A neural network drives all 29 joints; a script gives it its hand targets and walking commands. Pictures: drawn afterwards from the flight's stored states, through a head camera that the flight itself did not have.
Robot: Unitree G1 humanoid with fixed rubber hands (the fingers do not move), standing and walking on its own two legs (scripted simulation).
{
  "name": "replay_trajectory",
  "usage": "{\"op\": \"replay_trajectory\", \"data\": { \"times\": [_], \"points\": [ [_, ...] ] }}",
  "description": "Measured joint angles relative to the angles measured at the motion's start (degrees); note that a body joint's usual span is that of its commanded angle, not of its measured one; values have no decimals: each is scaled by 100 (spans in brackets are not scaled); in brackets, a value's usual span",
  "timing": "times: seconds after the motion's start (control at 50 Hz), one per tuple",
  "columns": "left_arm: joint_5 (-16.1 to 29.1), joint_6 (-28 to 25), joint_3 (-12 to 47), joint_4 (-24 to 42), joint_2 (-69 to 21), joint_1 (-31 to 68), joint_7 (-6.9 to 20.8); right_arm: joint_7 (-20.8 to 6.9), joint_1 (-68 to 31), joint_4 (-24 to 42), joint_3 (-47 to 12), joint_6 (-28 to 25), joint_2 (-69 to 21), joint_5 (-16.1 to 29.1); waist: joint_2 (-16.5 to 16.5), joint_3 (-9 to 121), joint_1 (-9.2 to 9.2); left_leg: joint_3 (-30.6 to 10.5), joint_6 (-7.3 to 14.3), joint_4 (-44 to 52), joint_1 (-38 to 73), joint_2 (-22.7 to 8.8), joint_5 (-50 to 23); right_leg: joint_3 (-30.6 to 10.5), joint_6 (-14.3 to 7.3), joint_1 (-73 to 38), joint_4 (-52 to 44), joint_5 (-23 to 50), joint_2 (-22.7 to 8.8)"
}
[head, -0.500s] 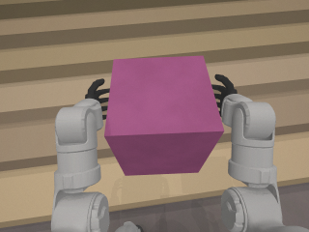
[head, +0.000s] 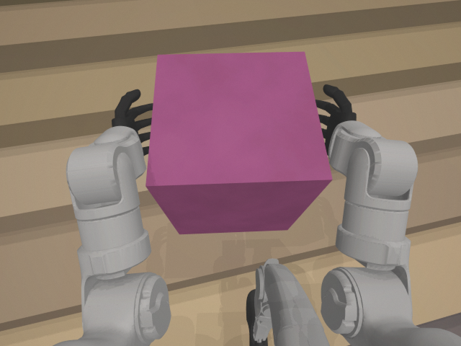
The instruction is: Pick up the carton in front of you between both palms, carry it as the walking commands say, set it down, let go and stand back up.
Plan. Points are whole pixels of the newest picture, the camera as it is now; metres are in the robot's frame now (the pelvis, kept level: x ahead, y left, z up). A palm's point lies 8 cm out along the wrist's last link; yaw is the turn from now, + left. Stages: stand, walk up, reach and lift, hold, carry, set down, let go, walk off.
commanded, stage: carry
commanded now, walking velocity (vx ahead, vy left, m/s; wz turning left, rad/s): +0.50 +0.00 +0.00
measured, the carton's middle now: (232, 156) +0.41 -0.03 +0.08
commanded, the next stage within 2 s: none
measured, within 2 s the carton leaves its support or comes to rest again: neither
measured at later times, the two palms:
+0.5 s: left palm out of the picture +0.72 +0.13 +0.34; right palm out of the picture +0.73 -0.17 +0.32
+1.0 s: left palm out of the picture +1.06 +0.06 +0.43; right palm out of the picture +1.05 -0.24 +0.45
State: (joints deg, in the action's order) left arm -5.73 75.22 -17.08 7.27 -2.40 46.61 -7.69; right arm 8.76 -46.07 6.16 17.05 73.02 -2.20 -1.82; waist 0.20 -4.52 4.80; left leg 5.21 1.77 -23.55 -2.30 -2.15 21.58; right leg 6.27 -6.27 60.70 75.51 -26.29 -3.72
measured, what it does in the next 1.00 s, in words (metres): climbs: right foot 0.11 m higher, then left foot 0.11 m higher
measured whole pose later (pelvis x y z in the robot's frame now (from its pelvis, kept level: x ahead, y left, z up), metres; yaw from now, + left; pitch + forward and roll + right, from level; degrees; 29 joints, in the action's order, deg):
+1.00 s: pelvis +0.67 -0.09 +0.25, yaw -1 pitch +5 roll -3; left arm -6.1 80.2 -18.0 -13.0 2.4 55.8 -7.0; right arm 8.2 -56.1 -14.9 17.3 78.0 1.6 -3.4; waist 0.6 4.2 2.7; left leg 5.7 0.2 -15.0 1.0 -6.0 17.2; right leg 8.6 -6.8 58.6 67.6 -16.8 -4.8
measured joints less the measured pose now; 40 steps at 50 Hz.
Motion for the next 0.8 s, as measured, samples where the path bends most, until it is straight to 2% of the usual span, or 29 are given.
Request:
{"op": "replay_trajectory", "data": {
  "times": [0.02,0.04,0.06,0.1,0.12,0.16,0.22,0.28,0.32,0.4,0.44,0.48,0.52,0.54,0.56,0.58,0.6,0.62,0.66,0.68,0.72,0.74,0.8],
  "points": [
    [-39,-25,74,-138,-15,1,-12,7,37,-56,6,22,34,-12,19,20,-125,29,14,-200,98,-57,77,113,-51,-336,-798,444,110],
    [-70,-74,143,-305,-54,7,-14,-13,67,-115,46,56,107,1,-49,-38,-316,7,28,-795,29,-193,21,193,-80,-679,-1205,1302,255],
    [-97,-120,221,-437,-71,36,-28,-55,56,-189,91,67,180,8,-102,-102,-486,-282,-16,-2024,-395,-177,-97,249,-53,-884,-1252,1310,327],
    [-57,-195,290,-618,-51,68,-85,-128,-46,-397,130,37,278,-5,-121,-285,-757,-971,-23,-4743,-1439,280,-249,261,-21,-1272,-1424,807,444],
    [-3,-217,297,-638,-37,12,-112,-151,-62,-462,127,29,266,-47,-143,-369,-859,-1119,18,-5720,-1871,457,-322,280,-41,-1513,-1632,747,510],
    [134,-226,298,-601,-9,-130,-159,-170,-6,-428,158,51,154,-160,-121,-470,-1008,-1114,119,-6859,-2653,621,-386,299,-35,-2062,-2261,880,592],
    [316,-264,285,-540,29,-213,-204,-199,92,-206,207,85,-12,-339,14,-503,-1148,-794,303,-7289,-3684,591,-297,276,-86,-2924,-3323,1023,636],
    [402,-330,247,-545,86,-145,-205,-249,67,-112,191,43,-75,-473,155,-381,-1234,-355,351,-6789,-4449,446,-37,183,-78,-3670,-4152,1094,572],
    [426,-346,221,-616,131,-37,-203,-271,0,-147,157,23,-49,-512,157,-180,-1282,-157,401,-6892,-4979,348,187,105,-67,-4062,-4492,1040,548],
    [497,-269,173,-938,299,247,-195,-288,-180,-381,51,80,34,-584,66,242,-1301,-10,496,-7549,-5967,109,517,-125,52,-4890,-4944,749,526],
    [527,-182,172,-1183,386,394,-186,-276,-274,-553,11,182,95,-594,48,451,-1213,134,506,-6997,-6146,-30,392,-224,174,-5376,-5308,660,464],
    [515,-88,162,-1452,467,525,-114,-251,-387,-766,-34,325,176,-505,53,667,-1034,381,604,-5776,-5933,-51,25,-227,202,-5799,-5685,683,364],
    [470,39,120,-1661,515,565,-71,-158,-488,-1089,-141,427,251,-413,11,835,-773,589,695,-4491,-5257,83,-345,-90,150,-5998,-5606,867,276],
    [422,108,78,-1739,539,537,-34,-118,-504,-1268,-217,447,256,-378,23,885,-581,668,720,-4001,-4690,226,-62,5,158,-5922,-5190,1035,181],
    [413,185,7,-1820,588,537,60,-85,-560,-1468,-291,463,255,-334,40,888,-390,706,779,-3449,-4135,341,-366,-6,186,-5595,-4314,1636,66],
    [401,227,-50,-1915,645,589,128,-57,-634,-1641,-347,443,269,-285,72,824,-166,733,776,-3331,-3941,403,-382,-293,347,-5010,-2817,1686,91],
    [337,229,-102,-2022,667,630,178,-26,-668,-1785,-408,411,290,-226,94,736,27,735,760,-3237,-3758,453,-288,-649,426,-4379,-1187,1506,263],
    [248,234,-164,-2103,637,626,214,2,-637,-1893,-463,388,316,-152,113,663,192,715,706,-3058,-3524,507,-218,-897,420,-3835,195,1375,454],
    [49,310,-291,-2072,474,536,231,43,-513,-1968,-545,405,391,30,72,553,427,616,567,-2526,-2998,560,-210,-1034,275,-2952,1853,1257,677],
    [-33,357,-337,-1996,400,504,233,64,-483,-1961,-580,425,441,125,33,494,491,565,502,-2227,-2733,555,-251,-1017,189,-2564,2219,1228,695],
    [-132,428,-401,-1795,319,509,234,112,-539,-1930,-619,431,527,288,-47,373,550,472,431,-1678,-2251,500,-341,-894,85,-1883,2342,1084,596],
    [-167,437,-400,-1704,307,545,208,188,-616,-1917,-638,424,541,349,-71,328,554,431,416,-1444,-2040,458,-364,-805,66,-1595,2198,961,508],
    [-171,465,-472,-1530,384,742,204,195,-903,-1912,-532,359,496,301,-26,345,512,317,331,-906,-1547,347,-354,-544,17,-736,2095,667,219]
  ]
}}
